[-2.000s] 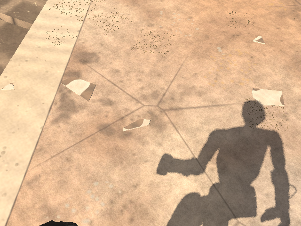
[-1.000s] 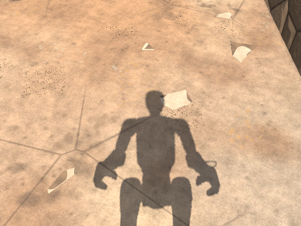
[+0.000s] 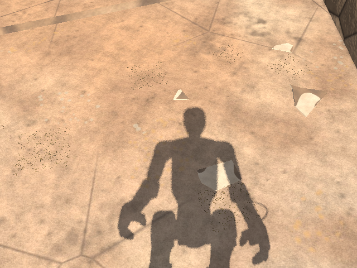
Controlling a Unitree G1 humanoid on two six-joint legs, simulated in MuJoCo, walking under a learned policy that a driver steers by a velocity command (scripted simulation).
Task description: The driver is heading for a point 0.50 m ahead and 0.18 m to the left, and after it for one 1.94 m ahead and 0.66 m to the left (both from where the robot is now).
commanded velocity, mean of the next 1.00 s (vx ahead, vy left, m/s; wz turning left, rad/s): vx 0.50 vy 0.00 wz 0.38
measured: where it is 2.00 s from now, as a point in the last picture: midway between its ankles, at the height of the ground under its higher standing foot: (112, 154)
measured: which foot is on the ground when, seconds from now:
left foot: up 0.00-0.40, down 0.42-0.94, up 0.96-1.00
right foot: down 0.00-0.44, up 0.46-0.92, down 0.94-1.00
